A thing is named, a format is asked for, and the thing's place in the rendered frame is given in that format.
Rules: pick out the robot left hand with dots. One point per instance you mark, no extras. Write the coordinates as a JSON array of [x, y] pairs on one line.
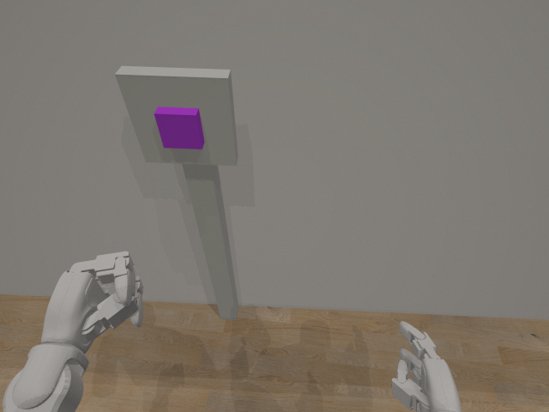
[[69, 316]]

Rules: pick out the robot right hand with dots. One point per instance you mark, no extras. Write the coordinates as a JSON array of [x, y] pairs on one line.
[[432, 376]]

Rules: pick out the robot left forearm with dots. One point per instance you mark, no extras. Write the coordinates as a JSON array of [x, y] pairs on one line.
[[51, 380]]

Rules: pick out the button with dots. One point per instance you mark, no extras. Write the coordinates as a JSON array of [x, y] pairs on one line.
[[180, 127]]

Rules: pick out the panel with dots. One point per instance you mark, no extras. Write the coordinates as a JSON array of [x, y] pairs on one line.
[[210, 90]]

